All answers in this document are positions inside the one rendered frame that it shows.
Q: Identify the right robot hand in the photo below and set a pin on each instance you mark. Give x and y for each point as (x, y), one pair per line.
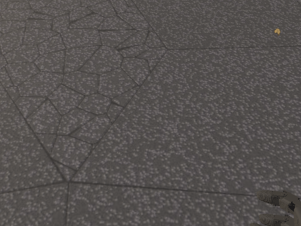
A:
(286, 201)

